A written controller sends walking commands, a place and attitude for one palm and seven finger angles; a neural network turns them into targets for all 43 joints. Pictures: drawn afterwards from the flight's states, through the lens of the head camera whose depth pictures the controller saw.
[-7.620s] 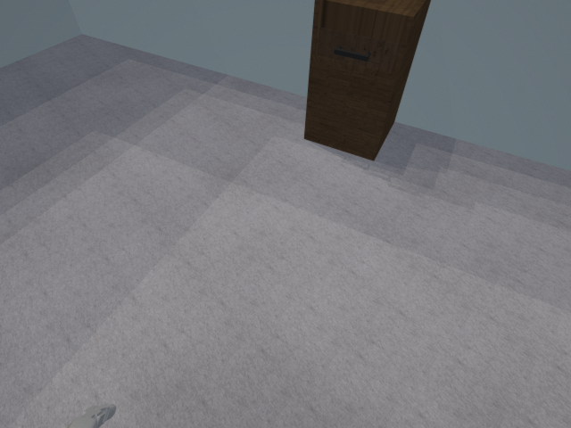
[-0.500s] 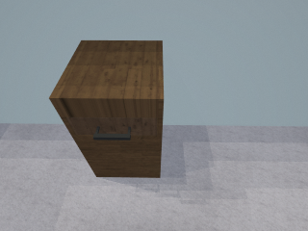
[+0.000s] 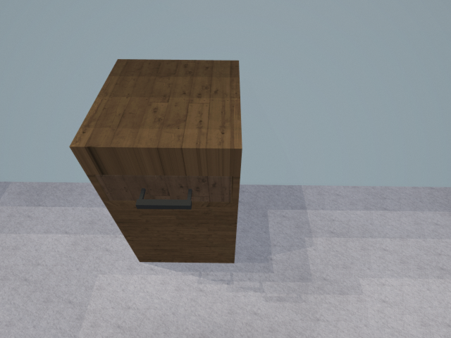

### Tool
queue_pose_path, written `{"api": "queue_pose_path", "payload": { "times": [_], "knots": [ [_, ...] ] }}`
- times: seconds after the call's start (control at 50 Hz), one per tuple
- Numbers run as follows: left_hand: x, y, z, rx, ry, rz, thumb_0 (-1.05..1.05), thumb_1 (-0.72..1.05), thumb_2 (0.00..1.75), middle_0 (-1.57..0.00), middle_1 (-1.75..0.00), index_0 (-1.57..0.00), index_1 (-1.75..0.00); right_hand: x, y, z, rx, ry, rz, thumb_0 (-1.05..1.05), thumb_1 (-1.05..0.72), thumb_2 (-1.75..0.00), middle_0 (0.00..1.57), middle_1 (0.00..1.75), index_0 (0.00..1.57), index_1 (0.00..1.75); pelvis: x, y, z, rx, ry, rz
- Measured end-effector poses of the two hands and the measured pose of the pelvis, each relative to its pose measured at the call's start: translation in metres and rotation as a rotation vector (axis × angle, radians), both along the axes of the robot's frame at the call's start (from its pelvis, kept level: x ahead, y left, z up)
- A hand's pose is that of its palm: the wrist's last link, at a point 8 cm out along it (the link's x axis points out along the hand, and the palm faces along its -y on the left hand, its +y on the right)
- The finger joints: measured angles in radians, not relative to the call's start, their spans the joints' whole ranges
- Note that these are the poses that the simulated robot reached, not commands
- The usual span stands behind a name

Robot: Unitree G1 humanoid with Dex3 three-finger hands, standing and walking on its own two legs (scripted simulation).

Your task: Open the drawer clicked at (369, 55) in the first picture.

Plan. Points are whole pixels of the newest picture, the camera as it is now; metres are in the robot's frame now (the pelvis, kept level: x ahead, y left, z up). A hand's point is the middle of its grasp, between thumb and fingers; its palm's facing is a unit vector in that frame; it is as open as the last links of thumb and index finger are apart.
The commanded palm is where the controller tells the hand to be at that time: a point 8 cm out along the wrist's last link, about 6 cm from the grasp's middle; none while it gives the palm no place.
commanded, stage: raise the hand with hooked fingers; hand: left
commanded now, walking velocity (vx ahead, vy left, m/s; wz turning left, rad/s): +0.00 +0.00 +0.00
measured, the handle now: (165, 198) +0.51 +0.21 -0.20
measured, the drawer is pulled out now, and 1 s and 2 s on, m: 0.00 0.00 0.00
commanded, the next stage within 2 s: move the hooked fingers above the handle in 1.92 s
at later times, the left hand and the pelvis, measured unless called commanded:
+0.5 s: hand out of the picture +0.10 +0.19 -0.08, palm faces -0.15 -0.13 -0.98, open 8.9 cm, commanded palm +0.14 +0.22 +0.00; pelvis -0.04 -0.04 -0.04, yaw +0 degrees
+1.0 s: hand (108, 289) +0.19 +0.21 +0.00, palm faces +0.00 -0.11 -0.99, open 11.9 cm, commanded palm +0.19 +0.22 +0.06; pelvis -0.05 -0.02 -0.02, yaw -1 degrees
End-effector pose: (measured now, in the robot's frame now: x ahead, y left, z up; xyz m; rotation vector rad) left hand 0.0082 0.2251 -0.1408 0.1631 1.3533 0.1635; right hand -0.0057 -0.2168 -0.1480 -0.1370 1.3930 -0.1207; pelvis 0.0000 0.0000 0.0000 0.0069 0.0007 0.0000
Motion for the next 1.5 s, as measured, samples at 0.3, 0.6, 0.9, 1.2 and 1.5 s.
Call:
{"api": "queue_pose_path", "payload": {
  "times": [0.3,0.6,0.9,1.2,1.5],
  "knots": [
    [0.171,-0.012,0.170,0.859,-0.822,-0.741,0.01,0.78,0.84,-0.20,-0.39,-0.20,-0.39,0.157,-0.045,0.036,-0.043,-0.661,0.074,0.01,-0.91,-0.90,0.20,0.30,0.20,0.30,-0.020,-0.014,-0.017,0.035,0.146,-0.037],
    [0.107,-0.015,0.146,1.201,-0.877,-0.953,0.00,0.41,0.69,-0.26,-0.61,-0.26,-0.61,0.218,-0.031,0.020,-0.022,-0.692,0.309,0.01,-0.91,-0.90,0.20,0.30,0.20,0.30,-0.047,-0.045,-0.059,0.024,0.207,0.027],
    [0.169,-0.015,0.188,1.045,-0.770,-1.005,0.00,0.07,0.54,-0.27,-0.83,-0.27,-0.83,0.105,-0.043,0.012,-0.024,-0.461,0.087,0.01,-0.91,-0.90,0.21,0.30,0.20,0.30,-0.044,-0.028,-0.022,0.031,0.118,-0.035],
    [0.203,0.023,0.228,1.218,-0.924,-0.889,0.00,-0.28,0.39,-0.30,-1.06,-0.30,-1.06,0.138,-0.020,0.033,-0.051,-0.546,0.080,0.01,-0.91,-0.90,0.20,0.30,0.20,0.30,-0.043,0.005,-0.017,0.002,0.086,-0.019],
    [0.239,0.033,0.266,1.170,-0.898,-0.990,0.00,-0.47,0.31,-0.32,-1.19,-0.32,-1.19,0.169,0.033,0.054,0.035,-0.573,0.174,0.01,-0.91,-0.90,0.21,0.30,0.20,0.30,-0.032,0.016,-0.002,-0.006,0.031,-0.010]
  ]
}}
